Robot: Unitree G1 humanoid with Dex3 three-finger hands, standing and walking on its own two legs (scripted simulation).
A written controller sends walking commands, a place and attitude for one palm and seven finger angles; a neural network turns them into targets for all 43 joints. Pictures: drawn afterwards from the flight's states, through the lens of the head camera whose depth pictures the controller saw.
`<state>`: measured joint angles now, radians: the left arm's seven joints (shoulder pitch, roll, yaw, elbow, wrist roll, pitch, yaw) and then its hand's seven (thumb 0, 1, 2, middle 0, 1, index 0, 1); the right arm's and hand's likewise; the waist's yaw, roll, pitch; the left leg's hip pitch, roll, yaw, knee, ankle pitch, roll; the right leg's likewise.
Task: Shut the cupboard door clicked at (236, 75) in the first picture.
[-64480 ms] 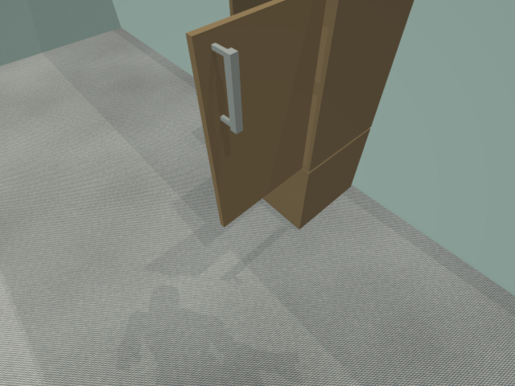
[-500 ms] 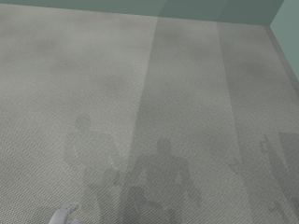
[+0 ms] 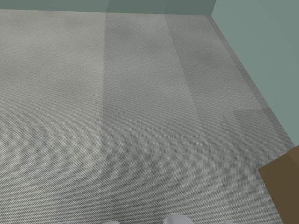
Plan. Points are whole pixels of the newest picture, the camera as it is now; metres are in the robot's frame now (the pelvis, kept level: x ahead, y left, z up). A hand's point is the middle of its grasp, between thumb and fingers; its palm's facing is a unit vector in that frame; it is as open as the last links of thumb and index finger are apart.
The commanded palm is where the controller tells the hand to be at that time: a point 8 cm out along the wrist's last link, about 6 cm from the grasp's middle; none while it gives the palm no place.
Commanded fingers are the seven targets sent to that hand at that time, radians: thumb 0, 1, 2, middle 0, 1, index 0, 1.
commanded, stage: turn to face it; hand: left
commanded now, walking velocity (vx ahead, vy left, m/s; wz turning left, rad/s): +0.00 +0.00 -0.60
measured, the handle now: out of the picture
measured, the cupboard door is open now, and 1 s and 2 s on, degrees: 16 16 16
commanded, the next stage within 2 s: take the last steps up to it in 1.76 s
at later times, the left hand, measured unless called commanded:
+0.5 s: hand (101, 217) +0.15 +0.14 -0.16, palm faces -0.29 -0.93 -0.24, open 7.4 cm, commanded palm none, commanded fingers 0.00 0.90 0.90 -0.20 -0.30 -0.20 -0.30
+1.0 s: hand (131, 191) +0.23 +0.07 -0.15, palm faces -0.56 -0.78 -0.28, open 7.4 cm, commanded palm none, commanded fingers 0.00 0.90 0.90 -0.20 -0.30 -0.20 -0.30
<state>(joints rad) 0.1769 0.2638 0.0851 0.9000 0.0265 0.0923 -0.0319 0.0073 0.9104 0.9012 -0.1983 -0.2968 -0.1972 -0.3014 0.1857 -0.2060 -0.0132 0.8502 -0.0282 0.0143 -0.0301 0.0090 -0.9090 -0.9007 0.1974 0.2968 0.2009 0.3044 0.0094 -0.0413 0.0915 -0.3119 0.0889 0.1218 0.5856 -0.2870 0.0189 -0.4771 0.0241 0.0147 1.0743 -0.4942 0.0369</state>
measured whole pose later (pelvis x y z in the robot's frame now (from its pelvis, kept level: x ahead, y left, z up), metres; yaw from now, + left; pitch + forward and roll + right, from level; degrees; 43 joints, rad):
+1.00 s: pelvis +0.01 -0.04 -0.01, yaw -35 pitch +1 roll -1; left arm 0.13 0.23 0.06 0.87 0.02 0.03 -0.02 0.00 0.91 0.90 -0.20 -0.30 -0.20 -0.30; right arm 0.22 -0.27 -0.05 0.92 -0.01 0.07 -0.02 0.01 -0.91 -0.90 0.20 0.30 0.20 0.30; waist -0.02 0.07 0.10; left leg -0.38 0.16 0.12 0.91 -0.53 -0.07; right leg -0.30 0.01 -0.06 0.63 -0.35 -0.02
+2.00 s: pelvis +0.04 -0.05 -0.01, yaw -62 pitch +1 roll -1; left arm 0.19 0.20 0.05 0.97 0.02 0.05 -0.01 0.00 0.91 0.90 -0.20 -0.30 -0.20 -0.30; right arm 0.26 -0.22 -0.03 0.96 -0.02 0.02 -0.02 0.01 -0.91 -0.90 0.20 0.30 0.20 0.30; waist -0.03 -0.01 0.03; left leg -0.32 0.05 0.09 0.60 -0.32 -0.02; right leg -0.26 0.01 0.03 0.60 -0.38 0.00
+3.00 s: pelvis +0.08 -0.35 +0.01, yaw -65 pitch +0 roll +0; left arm 0.25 0.16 0.03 1.07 0.03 0.00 0.01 0.01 0.93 0.90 -0.20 -0.30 -0.20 -0.30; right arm 0.24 -0.17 -0.02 1.04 -0.02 -0.03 -0.03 0.00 -0.94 -0.90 0.20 0.30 0.20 0.30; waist 0.01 -0.01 0.04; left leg -0.23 0.03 0.13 0.46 -0.22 0.04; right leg -0.38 -0.06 -0.04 0.78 -0.34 0.01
